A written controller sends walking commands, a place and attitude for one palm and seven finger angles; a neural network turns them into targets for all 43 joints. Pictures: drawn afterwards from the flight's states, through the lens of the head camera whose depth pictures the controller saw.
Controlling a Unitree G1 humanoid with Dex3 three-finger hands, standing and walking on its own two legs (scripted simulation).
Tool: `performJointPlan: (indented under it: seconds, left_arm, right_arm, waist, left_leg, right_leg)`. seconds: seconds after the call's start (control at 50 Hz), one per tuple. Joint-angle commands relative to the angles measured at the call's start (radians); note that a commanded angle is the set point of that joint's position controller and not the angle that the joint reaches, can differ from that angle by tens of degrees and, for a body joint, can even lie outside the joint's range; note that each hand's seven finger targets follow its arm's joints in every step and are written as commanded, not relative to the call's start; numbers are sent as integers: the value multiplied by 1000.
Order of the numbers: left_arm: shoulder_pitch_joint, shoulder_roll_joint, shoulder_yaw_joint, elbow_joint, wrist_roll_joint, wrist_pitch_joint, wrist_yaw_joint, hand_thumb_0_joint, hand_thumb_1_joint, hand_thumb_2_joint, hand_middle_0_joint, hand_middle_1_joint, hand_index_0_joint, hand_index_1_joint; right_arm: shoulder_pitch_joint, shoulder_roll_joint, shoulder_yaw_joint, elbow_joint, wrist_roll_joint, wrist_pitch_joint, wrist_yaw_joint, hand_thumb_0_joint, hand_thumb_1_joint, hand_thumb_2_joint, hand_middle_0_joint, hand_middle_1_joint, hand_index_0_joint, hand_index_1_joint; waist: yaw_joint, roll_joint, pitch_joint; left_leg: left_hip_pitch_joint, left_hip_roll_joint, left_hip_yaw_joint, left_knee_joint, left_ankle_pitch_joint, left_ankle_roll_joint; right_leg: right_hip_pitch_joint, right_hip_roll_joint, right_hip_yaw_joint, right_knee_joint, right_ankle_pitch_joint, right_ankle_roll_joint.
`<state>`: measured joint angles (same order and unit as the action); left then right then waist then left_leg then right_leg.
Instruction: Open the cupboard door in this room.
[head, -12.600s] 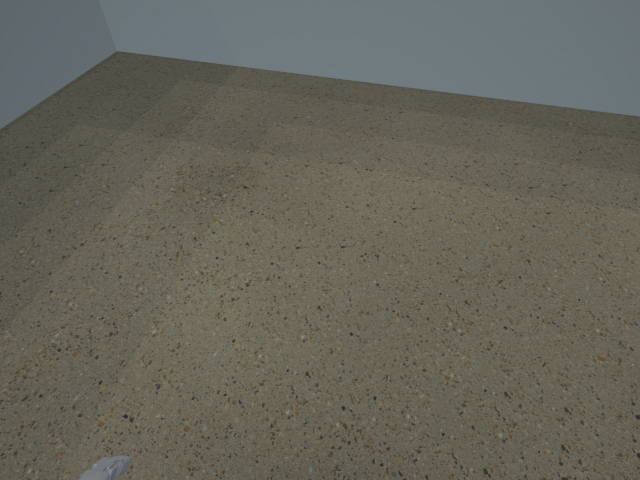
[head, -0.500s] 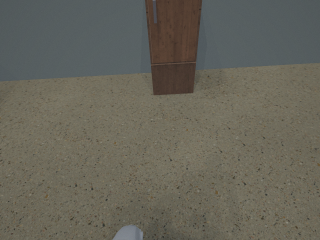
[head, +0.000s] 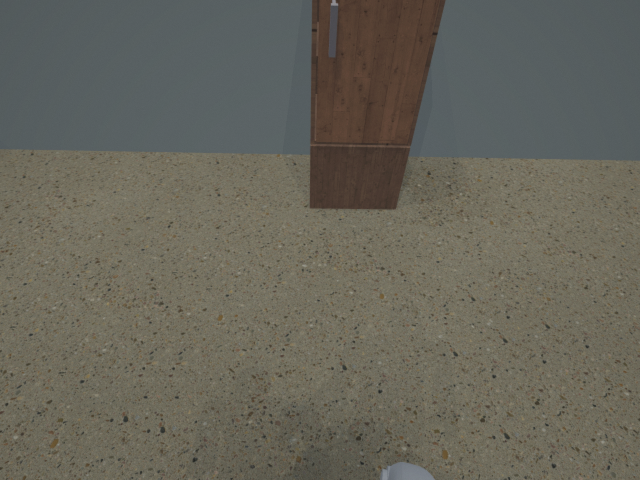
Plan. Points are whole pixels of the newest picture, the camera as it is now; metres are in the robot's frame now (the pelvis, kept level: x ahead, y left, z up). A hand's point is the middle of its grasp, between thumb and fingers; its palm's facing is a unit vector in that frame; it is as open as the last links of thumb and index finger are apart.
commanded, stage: stand and wait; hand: left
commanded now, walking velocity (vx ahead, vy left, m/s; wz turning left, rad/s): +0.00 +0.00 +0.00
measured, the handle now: (332, 28) +1.33 +0.06 +0.03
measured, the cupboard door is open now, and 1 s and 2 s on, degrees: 0 0 0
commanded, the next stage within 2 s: look at it before walking up in 1.34 s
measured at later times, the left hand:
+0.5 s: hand (245, 449) +0.20 +0.13 -0.16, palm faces +0.06 -0.97 -0.22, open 7.1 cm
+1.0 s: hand out of the picture +0.10 +0.13 -0.17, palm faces +0.06 -0.99 -0.15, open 7.4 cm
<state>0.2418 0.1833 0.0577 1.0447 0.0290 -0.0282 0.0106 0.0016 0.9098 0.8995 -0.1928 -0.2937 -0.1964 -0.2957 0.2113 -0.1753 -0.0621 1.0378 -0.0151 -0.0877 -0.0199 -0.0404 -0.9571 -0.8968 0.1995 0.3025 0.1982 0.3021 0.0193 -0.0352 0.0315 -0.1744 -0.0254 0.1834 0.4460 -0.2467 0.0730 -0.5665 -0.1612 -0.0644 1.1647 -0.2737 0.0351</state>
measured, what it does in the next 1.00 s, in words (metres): walks ahead: right foot, then left foot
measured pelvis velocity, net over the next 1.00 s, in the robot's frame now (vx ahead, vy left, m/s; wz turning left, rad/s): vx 0.16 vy -0.02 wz -0.01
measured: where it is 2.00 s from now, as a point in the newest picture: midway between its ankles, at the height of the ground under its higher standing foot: outside the picture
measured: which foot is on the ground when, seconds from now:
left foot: down 0.00-0.26, up 0.28-0.56, down 0.58-1.00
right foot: up 0.00-0.22, down 0.24-1.00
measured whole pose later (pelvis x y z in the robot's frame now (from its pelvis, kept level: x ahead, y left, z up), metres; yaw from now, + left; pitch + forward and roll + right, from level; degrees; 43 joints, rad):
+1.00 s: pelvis +0.16 -0.02 +0.01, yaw +0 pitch -2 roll +0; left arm 0.35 0.12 -0.01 1.19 0.01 0.00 0.03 0.00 0.91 0.90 -0.20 -0.29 -0.20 -0.30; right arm 0.29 -0.12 0.00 1.14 -0.01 -0.01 -0.04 0.01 -0.92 -0.90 0.20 0.30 0.20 0.30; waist 0.03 -0.01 0.04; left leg -0.08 0.01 0.11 0.38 -0.27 0.02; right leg -0.21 -0.07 -0.12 0.39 -0.16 0.02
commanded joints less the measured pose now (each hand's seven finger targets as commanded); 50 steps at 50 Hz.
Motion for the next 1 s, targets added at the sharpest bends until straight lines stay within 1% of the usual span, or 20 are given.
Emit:
performJointPlan:
  seconds: [0.0,0.08,0.12,0.16,0.18,0.2,0.22,0.24,0.26,0.28,0.32,0.36,0.48,0.52,0.54,0.58,0.62,0.68,0.78,0.98]
  left_arm:
    - [61,-1,1,-51,3,24,-20,0,900,900,-200,-300,-200,-300]
    - [-76,12,-10,-96,-7,18,-15,0,900,900,-200,-300,-200,-300]
    - [-92,10,-16,-103,-7,13,-11,0,900,900,-200,-300,-200,-300]
    - [-48,20,-17,-89,-7,6,-9,0,900,900,-200,-300,-200,-300]
    - [-3,38,-17,-71,-5,-3,-7,0,900,900,-200,-300,-200,-300]
    - [76,67,-11,-45,-3,-15,-4,0,900,900,-200,-300,-200,-300]
    - [150,136,1,-16,2,-28,5,0,900,900,-200,-300,-200,-300]
    - [210,200,11,6,-6,-37,8,0,900,900,-200,-300,-200,-300]
    - [187,201,2,-2,-19,-34,10,0,900,900,-200,-300,-200,-300]
    - [108,173,6,-8,-20,-34,15,0,900,900,-200,-300,-200,-300]
    - [-9,133,-10,-32,-19,-20,20,0,900,900,-200,-300,-200,-300]
    - [-61,106,-15,-37,-15,-14,20,0,900,900,-200,-300,-200,-300]
    - [-56,99,-7,-10,-12,6,21,0,900,900,-200,-300,-200,-300]
    - [-61,96,-10,0,-20,12,20,0,900,900,-200,-300,-200,-300]
    - [-51,75,-16,7,-26,16,19,0,900,900,-200,-300,-200,-300]
    - [-7,34,-25,13,-31,26,13,0,900,900,-200,-300,-200,-300]
    - [18,36,-30,43,-18,32,13,0,900,900,-200,-300,-200,-300]
    - [78,38,-42,77,-18,25,14,0,900,900,-200,-300,-200,-300]
    - [108,35,-54,97,-20,17,21,0,900,900,-200,-300,-200,-300]
    - [148,15,-58,117,-22,11,30,0,900,900,-200,-300,-200,-300]
  right_arm:
    - [93,-77,-1,-6,2,-6,5,0,-900,-900,200,300,200,300]
    - [151,-104,-7,10,-5,0,0,0,-900,-900,200,300,200,300]
    - [165,-113,-8,19,-9,10,-4,0,-900,-900,200,300,200,300]
    - [163,-124,-10,29,-11,21,-7,0,-900,-900,200,300,200,300]
    - [176,-119,-8,37,-9,26,-6,0,-900,-900,200,300,200,300]
    - [176,-107,-4,40,-5,26,-5,0,-900,-900,200,300,200,300]
    - [201,-65,4,40,0,26,-1,0,-900,-900,200,300,200,300]
    - [238,-28,10,31,8,33,1,0,-900,-900,200,300,200,300]
    - [231,-44,11,31,14,52,-11,0,-900,-900,200,300,200,300]
    - [223,-34,15,41,14,65,-11,0,-900,-900,200,300,200,300]
    - [180,-23,18,54,12,77,-7,0,-900,-900,200,300,200,300]
    - [202,3,24,70,7,90,-4,0,-900,-900,200,300,200,300]
    - [196,14,29,73,2,95,0,0,-900,-900,200,300,200,300]
    - [223,8,33,90,2,87,-1,0,-900,-900,200,300,200,300]
    - [224,-9,33,97,3,78,-2,0,-900,-900,200,300,200,300]
    - [151,-71,26,68,-1,69,-10,0,-900,-900,200,300,200,300]
    - [60,-68,31,53,1,68,-9,0,-900,-900,200,300,200,300]
    - [76,-53,37,53,6,65,-13,0,-900,-900,200,300,200,300]
    - [121,-46,40,69,10,69,-14,0,-900,-900,200,300,200,300]
    - [155,-41,46,92,12,57,-20,0,-900,-900,200,300,200,300]
  waist:
    - [16,152,116]
    - [-23,108,94]
    - [-33,124,68]
    - [-14,131,19]
    - [5,91,-2]
    - [44,51,-51]
    - [59,-85,-124]
    - [50,-241,-192]
    - [42,-164,-187]
    - [18,-206,-166]
    - [-7,-102,-79]
    - [-34,-76,-71]
    - [-24,-99,-43]
    - [-43,-70,-43]
    - [-43,-9,-36]
    - [-2,167,42]
    - [22,211,89]
    - [24,145,98]
    - [-2,58,91]
    - [-9,41,30]
  left_leg:
    - [-109,282,-200,-296,192,99]
    - [17,273,-154,-190,554,83]
    - [63,277,-137,-121,647,69]
    - [91,277,-138,-38,635,46]
    - [71,255,-139,33,617,22]
    - [44,221,-122,134,522,-10]
    - [-98,152,-75,301,251,-52]
    - [-228,37,-61,494,-307,-87]
    - [-203,62,-149,574,-407,-92]
    - [-202,87,-177,611,-374,-96]
    - [-174,110,-187,578,-297,-102]
    - [-112,107,-165,486,-238,-105]
    - [-55,100,-122,219,-140,-108]
    - [46,99,-119,36,-23,-108]
    - [93,119,-156,-43,19,-100]
    - [-89,249,-303,-194,-96,-50]
    - [-206,232,-284,-256,-151,-43]
    - [-153,193,-234,-229,-65,-55]
    - [-62,169,-202,-195,-28,-60]
    - [14,167,-180,-161,139,-51]
  right_leg:
    - [-37,-32,35,-95,130,23]
    - [24,13,-11,-362,130,17]
    - [95,48,-35,-464,109,4]
    - [200,72,-44,-558,120,-9]
    - [295,90,-58,-629,181,-10]
    - [420,73,-45,-710,317,-8]
    - [610,-60,84,-672,646,-47]
    - [723,-265,299,-688,999,-166]
    - [639,-300,289,-743,988,-240]
    - [581,-269,277,-784,867,-241]
    - [422,-207,203,-832,602,-209]
    - [328,-153,128,-872,413,-176]
    - [287,-93,116,-930,39,-166]
    - [244,-64,97,-893,-50,-129]
    - [202,-29,80,-852,-72,-96]
    - [280,60,23,-782,-9,-37]
    - [402,58,-7,-753,79,-14]
    - [414,39,16,-792,138,-19]
    - [376,25,34,-837,130,-24]
    - [404,20,33,-806,213,-30]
